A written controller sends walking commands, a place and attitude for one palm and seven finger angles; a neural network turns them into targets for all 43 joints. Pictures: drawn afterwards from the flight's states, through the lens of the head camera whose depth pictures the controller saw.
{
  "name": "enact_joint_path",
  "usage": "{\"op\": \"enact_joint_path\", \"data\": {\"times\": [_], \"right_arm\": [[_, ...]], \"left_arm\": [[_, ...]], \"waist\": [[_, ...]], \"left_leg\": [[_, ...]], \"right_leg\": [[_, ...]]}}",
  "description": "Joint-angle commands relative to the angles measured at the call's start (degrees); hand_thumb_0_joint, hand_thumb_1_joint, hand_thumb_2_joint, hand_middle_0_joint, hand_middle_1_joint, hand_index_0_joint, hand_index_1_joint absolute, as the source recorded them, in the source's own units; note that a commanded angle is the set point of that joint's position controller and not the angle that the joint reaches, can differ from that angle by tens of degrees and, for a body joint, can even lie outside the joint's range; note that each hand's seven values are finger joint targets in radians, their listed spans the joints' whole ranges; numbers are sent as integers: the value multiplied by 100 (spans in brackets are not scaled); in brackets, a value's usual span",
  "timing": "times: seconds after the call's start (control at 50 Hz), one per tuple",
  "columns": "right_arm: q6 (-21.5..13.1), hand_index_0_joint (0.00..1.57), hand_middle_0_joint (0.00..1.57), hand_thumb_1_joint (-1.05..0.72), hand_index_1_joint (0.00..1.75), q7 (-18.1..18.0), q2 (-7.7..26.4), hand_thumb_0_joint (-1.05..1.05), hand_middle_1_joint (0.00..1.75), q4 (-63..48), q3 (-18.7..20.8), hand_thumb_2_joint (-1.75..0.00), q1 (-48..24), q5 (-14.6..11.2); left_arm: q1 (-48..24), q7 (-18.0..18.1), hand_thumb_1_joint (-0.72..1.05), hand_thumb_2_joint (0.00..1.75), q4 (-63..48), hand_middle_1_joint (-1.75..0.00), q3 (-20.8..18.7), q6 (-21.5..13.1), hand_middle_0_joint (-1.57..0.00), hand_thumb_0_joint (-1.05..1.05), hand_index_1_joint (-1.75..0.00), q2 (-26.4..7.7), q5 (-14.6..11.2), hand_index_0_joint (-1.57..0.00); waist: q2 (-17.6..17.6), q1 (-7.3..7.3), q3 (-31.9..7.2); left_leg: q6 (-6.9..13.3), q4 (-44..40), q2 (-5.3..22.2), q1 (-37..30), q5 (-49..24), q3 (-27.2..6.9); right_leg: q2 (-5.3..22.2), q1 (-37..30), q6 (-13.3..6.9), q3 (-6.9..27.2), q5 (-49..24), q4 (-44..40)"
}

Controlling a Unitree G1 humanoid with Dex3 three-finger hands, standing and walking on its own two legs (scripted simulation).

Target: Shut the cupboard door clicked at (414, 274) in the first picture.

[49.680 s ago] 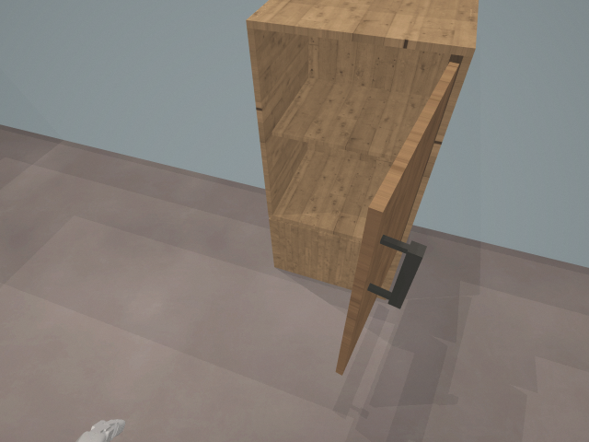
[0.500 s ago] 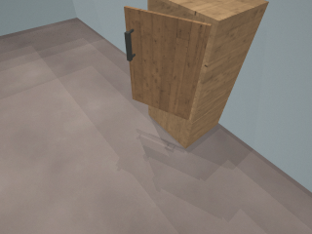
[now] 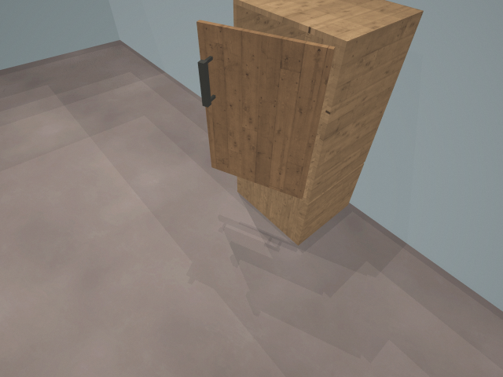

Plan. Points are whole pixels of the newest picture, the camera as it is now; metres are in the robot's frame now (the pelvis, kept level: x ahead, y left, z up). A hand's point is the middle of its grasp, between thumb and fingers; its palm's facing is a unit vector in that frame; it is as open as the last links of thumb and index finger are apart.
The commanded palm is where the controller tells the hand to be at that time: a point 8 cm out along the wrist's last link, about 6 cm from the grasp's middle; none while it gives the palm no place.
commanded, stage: let the arm hang, fingers relaxed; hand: left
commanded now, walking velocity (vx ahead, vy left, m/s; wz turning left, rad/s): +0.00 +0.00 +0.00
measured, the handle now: (208, 81) +0.98 +0.19 -0.01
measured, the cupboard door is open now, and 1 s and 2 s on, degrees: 23 23 23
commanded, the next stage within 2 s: look to check the result in 0.02 s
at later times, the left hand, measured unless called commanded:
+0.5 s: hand out of the picture -0.04 +0.17 -0.17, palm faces +0.01 -0.98 -0.19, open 7.4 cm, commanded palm none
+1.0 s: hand out of the picture +0.00 +0.17 -0.19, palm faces +0.11 -0.97 -0.22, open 7.4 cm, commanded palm none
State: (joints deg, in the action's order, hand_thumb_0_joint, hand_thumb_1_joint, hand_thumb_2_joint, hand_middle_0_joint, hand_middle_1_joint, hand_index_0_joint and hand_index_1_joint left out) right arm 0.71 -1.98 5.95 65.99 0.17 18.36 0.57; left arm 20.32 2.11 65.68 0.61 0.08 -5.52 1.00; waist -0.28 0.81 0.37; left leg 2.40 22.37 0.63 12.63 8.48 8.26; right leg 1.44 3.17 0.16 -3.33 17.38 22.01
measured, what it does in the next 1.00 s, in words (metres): stands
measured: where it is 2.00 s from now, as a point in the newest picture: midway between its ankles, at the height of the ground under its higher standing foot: outside the picture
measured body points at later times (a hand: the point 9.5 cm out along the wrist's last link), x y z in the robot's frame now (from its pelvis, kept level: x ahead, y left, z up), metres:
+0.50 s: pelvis +0.00 +0.00 +0.00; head +0.01 +0.00 +0.45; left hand -0.04 +0.22 -0.16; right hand -0.02 -0.22 -0.16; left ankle +0.04 +0.09 -0.74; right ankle -0.06 -0.12 -0.74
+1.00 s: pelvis +0.01 -0.01 -0.01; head +0.03 -0.01 +0.44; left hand +0.00 +0.22 -0.17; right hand +0.02 -0.24 -0.17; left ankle +0.04 +0.09 -0.74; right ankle -0.06 -0.12 -0.74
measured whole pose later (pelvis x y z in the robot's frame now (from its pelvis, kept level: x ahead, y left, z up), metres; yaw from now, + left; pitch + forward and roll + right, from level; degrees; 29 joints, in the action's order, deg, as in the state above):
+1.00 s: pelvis +0.01 -0.01 -0.01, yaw +5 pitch -1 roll +0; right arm 2.9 -1.0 9.5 62.4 1.6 15.5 0.8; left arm 15.9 2.0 60.4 -2.0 1.4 -9.1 1.4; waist 0.7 1.4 3.6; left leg 1.2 33.6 0.2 19.3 13.3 3.6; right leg 1.9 5.5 -0.5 -8.7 22.5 28.9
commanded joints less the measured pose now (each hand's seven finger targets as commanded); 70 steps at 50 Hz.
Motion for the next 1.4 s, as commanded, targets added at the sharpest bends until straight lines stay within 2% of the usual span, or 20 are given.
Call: {"op": "enact_joint_path", "data": {"times": [0.0,0.38,0.66,0.7,0.8,0.88,0.92,0.98,1.02,1.04,1.06,1.08,1.1,1.12,1.14,1.16,1.2,1.24,1.32,1.38], "right_arm": [[-78,20,20,-90,30,-41,598,0,30,-93,80,-90,426,10],[-73,20,20,-90,30,-32,765,0,30,-124,94,-90,278,17],[-103,20,20,-90,30,-25,955,0,30,-166,107,-90,62,15],[-109,20,20,-90,30,-23,1033,0,30,-188,113,-90,7,-2],[-38,20,20,-90,30,2,832,0,30,-238,89,-90,41,12],[60,20,20,-90,30,36,940,0,30,-469,188,-90,-121,47],[106,20,20,-90,30,67,896,0,30,-624,228,-90,-186,50],[196,20,20,-90,30,116,846,0,30,-946,318,-90,-500,79],[193,20,20,-90,30,161,814,0,30,-1148,350,-90,-594,40],[183,20,20,-90,30,181,848,0,30,-1182,344,-90,-444,45],[153,20,20,-90,30,190,950,0,30,-1146,352,-90,-119,77],[89,20,20,-90,30,180,1305,0,30,-1118,412,-90,294,131],[68,20,20,-90,30,135,1795,0,30,-1082,509,-90,595,132],[95,20,20,-90,30,98,1871,0,30,-995,540,-90,686,131],[85,20,20,-90,30,61,1889,0,30,-1127,549,-90,422,151],[76,20,20,-90,30,47,1759,0,30,-1236,523,-90,101,153],[20,20,20,-90,30,28,1637,0,30,-1373,475,-90,-224,154],[11,20,20,-90,30,28,1690,0,30,-1428,499,-90,-338,147],[82,20,20,-90,30,71,1822,0,30,-1518,583,-90,-401,154],[148,20,20,-90,30,119,1876,0,30,-1640,638,-90,-574,163]], "left_arm": [[653,60,90,90,-2,-30,-143,-57,-20,0,-30,-627,-22,-20],[502,46,90,90,-10,-30,-155,-43,-20,0,-30,-759,-22,-20],[229,28,90,90,-78,-30,-191,-69,-20,0,-30,-961,-17,-20],[243,24,90,90,-98,-30,-204,-87,-20,0,-30,-1034,-11,-20],[265,53,90,90,-160,-30,-237,-16,-20,0,-30,-935,-23,-20],[146,59,90,90,-435,-30,-402,62,-20,0,-30,-1136,-9,-20],[82,66,90,90,-603,-30,-488,83,-20,0,-30,-1292,11,-20],[-126,72,90,90,-888,-30,-569,75,-20,0,-30,-1424,71,-20],[-369,82,90,90,-1043,-30,-627,65,-20,0,-30,-1545,130,-20],[-477,72,90,90,-1108,-30,-656,56,-20,0,-30,-1628,115,-20],[-464,40,90,90,-1168,-30,-667,58,-20,0,-30,-1650,61,-20],[-317,12,90,90,-1294,-30,-662,88,-20,0,-30,-1488,-10,-20],[-345,-1,90,90,-1509,-30,-549,114,-20,0,-30,-1228,-51,-20],[-639,48,90,90,-1601,-30,-573,191,-20,0,-30,-1290,18,-20],[-889,35,90,90,-1661,-30,-595,219,-20,0,-30,-1218,21,-20],[-1007,-2,90,90,-1667,-30,-606,217,-20,0,-30,-1245,38,-20],[-980,-72,90,90,-1673,-30,-597,176,-20,0,-30,-1224,57,-20],[-870,-94,90,90,-1687,-30,-590,179,-20,0,-30,-1182,52,-20],[-970,-97,90,90,-1874,-30,-562,206,-20,0,-30,-1193,54,-20],[-866,-87,90,90,-1940,-30,-562,212,-20,0,-30,-1236,46,-20]], "waist": [[-40,-38,577],[15,-6,588],[52,-8,463],[-94,-36,415],[-70,-41,423],[-133,-65,361],[-470,-77,362],[-952,-125,579],[-812,-38,756],[-768,57,621],[-416,192,297],[855,312,-51],[2095,335,-242],[1265,446,-475],[1060,355,-226],[925,272,-15],[440,96,-21],[510,44,-260],[700,107,-377],[959,47,-329]], "left_leg": [[-35,-419,613,-348,-109,-756],[-34,-516,631,-475,24,-812],[-37,-469,658,-571,-387,-820],[-16,-435,667,-632,-538,-835],[-56,-115,590,-319,-808,-860],[-69,464,463,243,-716,-892],[-139,1097,275,632,-575,-730],[-288,2759,158,1376,1602,-499],[-306,2629,335,1510,2042,-565],[-300,1932,346,1252,1646,-499],[-228,1233,190,522,463,-404],[198,442,840,-275,-1937,-1637],[982,29,1971,-807,-3675,-3390],[1003,-359,2020,-464,-1828,-3568],[894,-576,1947,-70,-368,-3698],[806,-745,1786,281,462,-3566],[718,-676,1451,311,360,-3122],[720,-570,1284,86,53,-2857],[711,-538,1123,91,194,-2973],[602,-526,929,376,357,-3040]], "right_leg": [[420,939,-217,408,-562,-543],[447,979,-203,419,-471,-562],[475,793,-205,434,-708,-616],[480,768,-209,426,-811,-640],[572,663,-170,220,-909,-337],[830,615,-304,135,-913,17],[1202,529,-525,266,-1190,-1],[2025,517,-1078,459,-2423,-96],[2167,454,-1086,204,-3271,308],[2021,334,-883,-99,-3568,811],[1693,517,-535,-459,-3571,1579],[1069,1379,-14,-770,-2068,2746],[286,2317,273,-562,1850,3982],[205,2250,122,211,2119,4484],[296,2580,113,433,1702,4650],[362,2692,142,565,1215,4660],[342,2662,216,546,689,4290],[241,2525,271,483,661,3802],[15,2221,297,383,741,2950],[-168,1723,257,287,658,2246]]}}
